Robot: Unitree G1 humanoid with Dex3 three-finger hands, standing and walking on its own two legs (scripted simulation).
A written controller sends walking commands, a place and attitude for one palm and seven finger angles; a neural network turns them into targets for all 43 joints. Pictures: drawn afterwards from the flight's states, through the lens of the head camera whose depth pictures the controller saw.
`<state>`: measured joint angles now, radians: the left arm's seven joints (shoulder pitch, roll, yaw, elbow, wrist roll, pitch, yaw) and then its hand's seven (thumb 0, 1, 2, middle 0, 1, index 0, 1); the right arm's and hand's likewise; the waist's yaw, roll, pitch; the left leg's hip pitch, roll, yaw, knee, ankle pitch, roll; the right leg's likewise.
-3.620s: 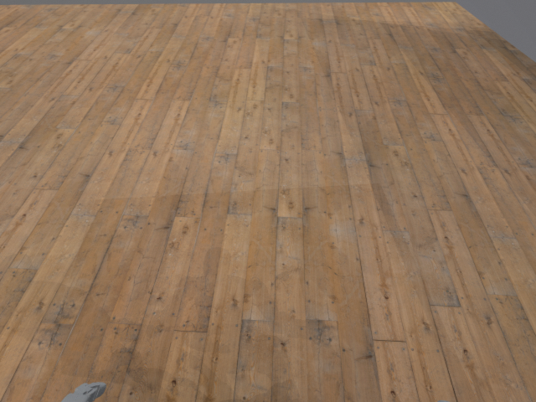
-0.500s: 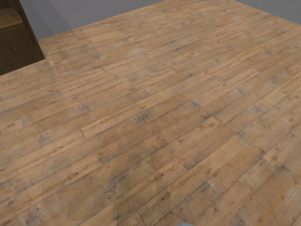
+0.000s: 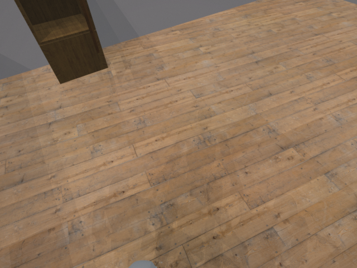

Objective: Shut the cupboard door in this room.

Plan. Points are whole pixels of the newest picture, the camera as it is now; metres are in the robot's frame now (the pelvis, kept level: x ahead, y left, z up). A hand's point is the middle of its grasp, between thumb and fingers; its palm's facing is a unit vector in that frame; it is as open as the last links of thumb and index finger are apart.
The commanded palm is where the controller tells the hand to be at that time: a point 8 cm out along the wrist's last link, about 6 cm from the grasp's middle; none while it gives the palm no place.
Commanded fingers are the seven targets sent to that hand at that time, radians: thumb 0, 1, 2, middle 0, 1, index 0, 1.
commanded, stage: stand and wait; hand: left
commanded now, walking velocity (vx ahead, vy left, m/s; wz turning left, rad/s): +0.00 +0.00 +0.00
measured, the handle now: out of the picture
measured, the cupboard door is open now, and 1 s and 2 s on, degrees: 78 78 78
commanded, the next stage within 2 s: turn or walk to find it in 0.30 s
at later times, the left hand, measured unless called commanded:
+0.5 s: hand out of the picture -0.02 +0.21 -0.18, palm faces +0.11 -0.97 -0.21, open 7.4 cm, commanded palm none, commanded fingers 0.00 0.90 0.90 -0.20 -0.30 -0.20 -0.30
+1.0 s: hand out of the picture -0.04 +0.23 -0.17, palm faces +0.16 -0.96 -0.23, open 7.4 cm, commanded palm none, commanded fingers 0.00 0.90 0.90 -0.20 -0.30 -0.20 -0.30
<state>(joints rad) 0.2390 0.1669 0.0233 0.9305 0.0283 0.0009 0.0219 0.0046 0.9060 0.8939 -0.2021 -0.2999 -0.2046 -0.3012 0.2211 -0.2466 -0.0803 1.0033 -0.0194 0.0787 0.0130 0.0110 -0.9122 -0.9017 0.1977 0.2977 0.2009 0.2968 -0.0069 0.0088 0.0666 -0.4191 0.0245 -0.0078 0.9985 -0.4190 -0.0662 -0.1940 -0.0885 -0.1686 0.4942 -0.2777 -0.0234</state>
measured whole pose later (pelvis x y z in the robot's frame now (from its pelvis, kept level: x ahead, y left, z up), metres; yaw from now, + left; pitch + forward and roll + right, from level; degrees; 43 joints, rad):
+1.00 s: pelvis -0.05 +0.04 +0.00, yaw +8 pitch -1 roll +0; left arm 0.23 0.16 0.02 1.08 0.01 0.01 0.03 0.00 0.91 0.89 -0.20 -0.30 -0.20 -0.30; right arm 0.27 -0.15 -0.03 1.11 -0.01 0.02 -0.02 0.01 -0.92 -0.90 0.20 0.30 0.20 0.30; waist -0.01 0.02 0.03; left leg -0.25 -0.02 0.04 0.50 -0.24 0.02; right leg -0.18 -0.06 -0.09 0.50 -0.30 0.01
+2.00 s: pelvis -0.10 +0.03 -0.01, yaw +33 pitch +0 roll +1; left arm 0.27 0.20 0.03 0.97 0.03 0.01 0.02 0.00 0.90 0.89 -0.20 -0.30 -0.21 -0.30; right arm 0.14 -0.24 -0.06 0.98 -0.01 0.06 0.01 0.01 -0.91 -0.90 0.20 0.30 0.20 0.30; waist 0.02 -0.02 0.09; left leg -0.28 0.02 0.06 0.67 -0.38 -0.05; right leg -0.22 -0.13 -0.24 0.57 -0.34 0.01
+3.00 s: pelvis -0.11 +0.03 -0.01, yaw +58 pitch +0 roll +0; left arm 0.26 0.26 0.06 0.99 0.02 0.06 0.02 0.01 0.91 0.89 -0.20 -0.30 -0.20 -0.30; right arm 0.13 -0.21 -0.04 0.95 -0.02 0.02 0.01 0.01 -0.91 -0.90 0.20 0.30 0.20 0.30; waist 0.03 -0.05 0.08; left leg -0.27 0.00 0.07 0.61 -0.34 0.03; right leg -0.35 -0.13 -0.14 0.90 -0.53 0.05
